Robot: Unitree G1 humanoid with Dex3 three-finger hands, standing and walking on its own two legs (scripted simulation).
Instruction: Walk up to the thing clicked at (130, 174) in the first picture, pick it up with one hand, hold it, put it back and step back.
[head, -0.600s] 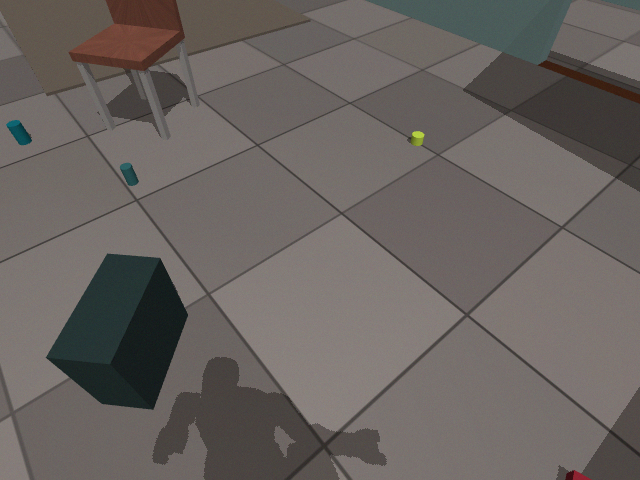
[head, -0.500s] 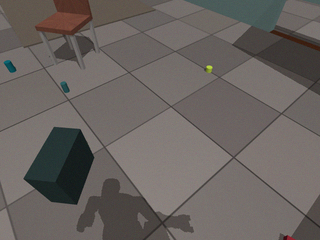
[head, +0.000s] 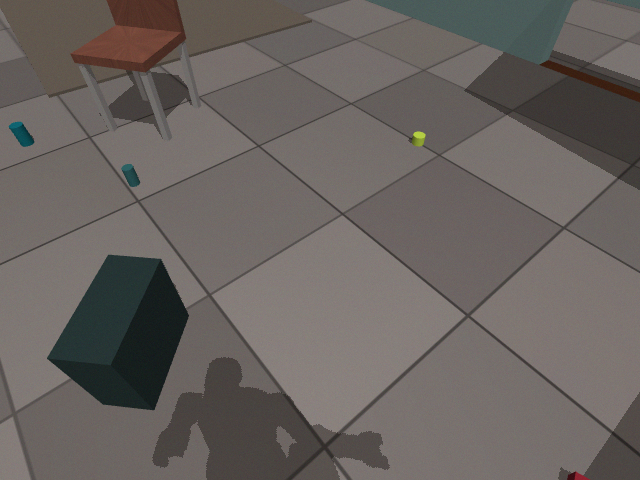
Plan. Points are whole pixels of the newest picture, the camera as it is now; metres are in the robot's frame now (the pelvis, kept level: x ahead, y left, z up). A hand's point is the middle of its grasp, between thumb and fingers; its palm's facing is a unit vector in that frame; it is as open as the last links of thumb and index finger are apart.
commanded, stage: stand
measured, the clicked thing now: (131, 175) +1.54 +0.94 -0.73
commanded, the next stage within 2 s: walk up in 0.52 s
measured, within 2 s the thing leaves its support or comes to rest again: neither
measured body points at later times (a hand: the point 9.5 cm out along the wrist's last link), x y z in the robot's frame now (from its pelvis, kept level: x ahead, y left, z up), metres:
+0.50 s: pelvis +0.00 +0.00 +0.00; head +0.01 +0.00 +0.45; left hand +0.08 +0.30 -0.13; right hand +0.08 -0.30 -0.14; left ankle +0.00 +0.13 -0.75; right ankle -0.01 -0.11 -0.75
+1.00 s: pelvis -0.01 -0.06 -0.02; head +0.03 -0.02 +0.42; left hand -0.05 +0.28 -0.13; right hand +0.23 -0.30 -0.12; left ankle -0.03 +0.09 -0.73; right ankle -0.01 -0.16 -0.75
